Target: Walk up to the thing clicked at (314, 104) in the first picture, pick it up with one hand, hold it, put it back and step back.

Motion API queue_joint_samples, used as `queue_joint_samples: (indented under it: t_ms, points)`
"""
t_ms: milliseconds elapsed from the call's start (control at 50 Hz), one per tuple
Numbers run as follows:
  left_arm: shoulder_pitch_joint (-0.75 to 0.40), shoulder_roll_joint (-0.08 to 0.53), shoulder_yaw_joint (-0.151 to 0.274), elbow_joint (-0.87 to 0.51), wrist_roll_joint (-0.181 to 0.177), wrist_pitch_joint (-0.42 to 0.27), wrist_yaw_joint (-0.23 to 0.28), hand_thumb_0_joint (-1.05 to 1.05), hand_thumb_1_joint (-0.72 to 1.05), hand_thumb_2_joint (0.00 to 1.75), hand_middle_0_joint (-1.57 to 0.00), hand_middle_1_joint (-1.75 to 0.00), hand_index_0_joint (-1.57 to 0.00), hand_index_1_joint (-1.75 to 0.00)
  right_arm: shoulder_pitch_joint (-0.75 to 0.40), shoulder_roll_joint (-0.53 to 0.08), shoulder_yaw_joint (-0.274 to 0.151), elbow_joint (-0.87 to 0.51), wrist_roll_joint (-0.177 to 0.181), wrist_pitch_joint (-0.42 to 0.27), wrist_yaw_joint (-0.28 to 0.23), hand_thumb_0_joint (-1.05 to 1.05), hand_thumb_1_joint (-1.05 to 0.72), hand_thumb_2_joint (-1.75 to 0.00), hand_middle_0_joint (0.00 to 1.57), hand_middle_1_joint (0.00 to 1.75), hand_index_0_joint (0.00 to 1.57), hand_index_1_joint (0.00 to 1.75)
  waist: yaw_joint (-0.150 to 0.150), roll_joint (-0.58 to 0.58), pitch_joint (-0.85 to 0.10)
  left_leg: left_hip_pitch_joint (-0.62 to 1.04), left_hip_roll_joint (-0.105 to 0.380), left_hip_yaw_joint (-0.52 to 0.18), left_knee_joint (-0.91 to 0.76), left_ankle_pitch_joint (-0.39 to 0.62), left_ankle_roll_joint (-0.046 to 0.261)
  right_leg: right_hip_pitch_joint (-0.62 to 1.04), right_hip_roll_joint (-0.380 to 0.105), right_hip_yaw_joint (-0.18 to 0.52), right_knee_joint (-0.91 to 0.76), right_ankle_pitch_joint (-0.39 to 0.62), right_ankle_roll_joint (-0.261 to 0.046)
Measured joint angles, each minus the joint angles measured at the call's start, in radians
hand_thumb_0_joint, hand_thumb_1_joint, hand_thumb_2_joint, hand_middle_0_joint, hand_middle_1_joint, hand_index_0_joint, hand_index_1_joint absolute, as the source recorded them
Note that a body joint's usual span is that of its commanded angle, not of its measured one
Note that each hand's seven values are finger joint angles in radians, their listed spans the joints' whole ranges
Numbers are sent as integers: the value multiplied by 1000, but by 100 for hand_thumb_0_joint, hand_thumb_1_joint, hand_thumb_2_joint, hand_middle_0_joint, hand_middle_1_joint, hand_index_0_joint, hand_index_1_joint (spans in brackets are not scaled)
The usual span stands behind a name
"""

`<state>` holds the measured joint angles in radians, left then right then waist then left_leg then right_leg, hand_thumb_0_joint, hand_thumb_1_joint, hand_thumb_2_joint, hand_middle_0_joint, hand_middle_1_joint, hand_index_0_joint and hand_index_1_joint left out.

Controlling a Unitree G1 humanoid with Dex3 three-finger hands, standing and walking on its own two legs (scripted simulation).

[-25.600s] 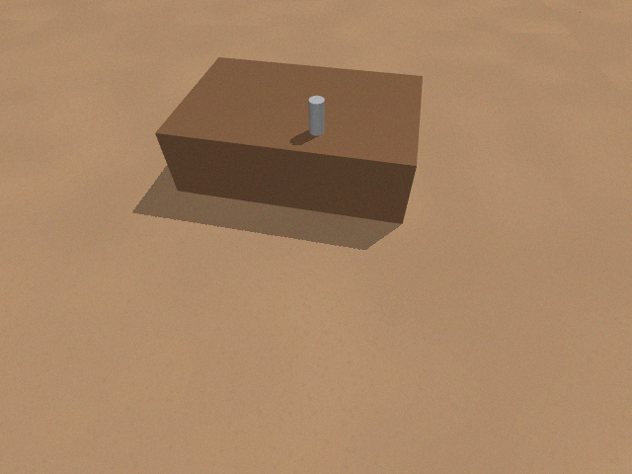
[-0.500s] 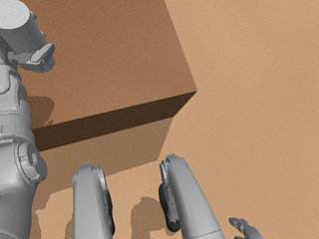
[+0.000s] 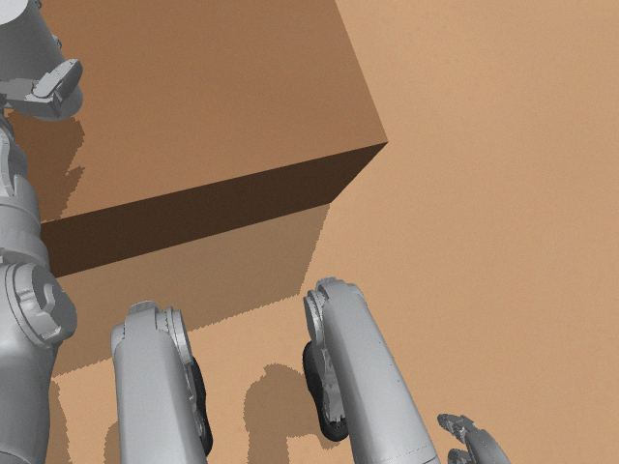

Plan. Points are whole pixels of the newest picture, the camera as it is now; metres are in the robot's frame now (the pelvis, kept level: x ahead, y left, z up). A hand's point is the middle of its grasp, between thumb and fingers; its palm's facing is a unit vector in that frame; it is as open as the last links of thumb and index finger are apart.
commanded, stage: lower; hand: left
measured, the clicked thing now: (24, 54) +0.57 +0.24 +0.00
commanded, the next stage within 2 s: loosen in 0.46 s
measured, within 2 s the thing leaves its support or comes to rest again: rests again in 0.44 s
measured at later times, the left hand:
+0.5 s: hand (49, 77) +0.57 +0.23 -0.04, palm faces +0.17 -0.98 -0.06, open 8.9 cm
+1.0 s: hand (41, 65) +0.57 +0.24 -0.02, palm faces +0.19 -0.98 -0.03, open 12.4 cm
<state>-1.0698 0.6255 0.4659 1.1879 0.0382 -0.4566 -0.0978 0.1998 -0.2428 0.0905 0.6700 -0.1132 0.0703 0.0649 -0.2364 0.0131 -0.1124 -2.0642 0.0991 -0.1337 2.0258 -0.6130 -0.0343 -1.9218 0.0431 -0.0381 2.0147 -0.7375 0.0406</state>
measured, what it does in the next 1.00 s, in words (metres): stands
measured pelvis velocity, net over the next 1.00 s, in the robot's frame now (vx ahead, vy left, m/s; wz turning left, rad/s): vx -0.01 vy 0.00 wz -0.03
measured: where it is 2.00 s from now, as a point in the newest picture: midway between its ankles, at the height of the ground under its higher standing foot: (264, 415)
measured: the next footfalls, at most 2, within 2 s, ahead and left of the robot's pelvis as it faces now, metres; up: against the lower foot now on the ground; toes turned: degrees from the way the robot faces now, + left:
none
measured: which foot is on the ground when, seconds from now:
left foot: down 0.00-1.00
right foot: down 0.00-1.00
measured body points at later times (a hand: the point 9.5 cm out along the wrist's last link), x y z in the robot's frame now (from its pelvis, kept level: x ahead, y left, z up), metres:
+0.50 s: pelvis -0.01 +0.00 -0.04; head +0.23 +0.05 +0.34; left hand +0.55 +0.28 -0.03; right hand +0.03 -0.27 -0.15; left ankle +0.09 +0.15 -0.41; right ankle +0.07 -0.13 -0.41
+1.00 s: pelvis -0.01 +0.00 -0.05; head +0.23 +0.05 +0.33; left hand +0.56 +0.29 -0.02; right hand +0.04 -0.27 -0.16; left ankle +0.09 +0.15 -0.41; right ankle +0.07 -0.13 -0.41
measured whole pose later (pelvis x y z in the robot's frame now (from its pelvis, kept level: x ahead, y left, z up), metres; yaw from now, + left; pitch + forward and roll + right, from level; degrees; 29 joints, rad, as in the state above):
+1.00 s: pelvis -0.01 +0.00 -0.05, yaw -2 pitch +35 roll -7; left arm -1.11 0.67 0.48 1.15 0.00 -0.40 -0.12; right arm 0.18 -0.27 0.11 0.64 -0.11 0.11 0.06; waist -0.23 0.01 -0.07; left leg -2.18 0.10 -0.18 2.18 -0.63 -0.05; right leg -2.03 0.06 -0.06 2.16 -0.75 0.04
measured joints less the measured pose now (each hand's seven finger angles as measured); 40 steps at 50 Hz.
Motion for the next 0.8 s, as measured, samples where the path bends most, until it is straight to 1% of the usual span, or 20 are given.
queue_joint_samples:
  t_ms: [380, 580, 640, 720, 800]
  points:
    - [-16, 34, 8, -19, 3, 35, -18, 0, -28, 114, -76, -105, -80, -105, -2, -16, 21, -19, -4, 21, -2, 0, -93, -91, 20, 30, 20, 30, -5, -2, 31, -86, -4, -26, 104, -3, -6, -79, 9, -10, 103, -9, 2]
    - [-12, 39, 8, -39, -3, 51, -26, 0, -28, 114, -76, -105, -80, -105, -11, -23, 24, -22, -4, 28, -4, 0, -93, -91, 20, 30, 20, 30, -2, -3, 43, -108, -5, -36, 137, -5, -10, -100, 13, -15, 136, -12, 1]
    - [-12, 37, 7, -45, -10, 56, -27, 0, -29, 113, -77, -105, -80, -105, -13, -25, 24, -24, -2, 30, -6, 0, -93, -91, 20, 30, 20, 30, -1, -3, 44, -112, -5, -38, 145, -6, -11, -104, 13, -16, 143, -13, 0]
    - [-13, 29, 21, -54, -27, 56, -27, 0, -28, 105, -79, -101, -83, -101, -14, -26, 24, -26, 1, 31, -6, 0, -93, -90, 20, 30, 20, 30, 0, -2, 44, -117, -7, -40, 151, -7, -13, -109, 13, -17, 150, -15, 0]
    - [-15, 27, 23, -62, -33, 55, -24, -1, -29, 88, -82, -94, -86, -94, -15, -24, 25, -27, 1, 34, -8, 0, -94, -90, 20, 30, 20, 30, 3, -3, 45, -117, -6, -42, 154, -9, -13, -109, 14, -18, 153, -16, -1]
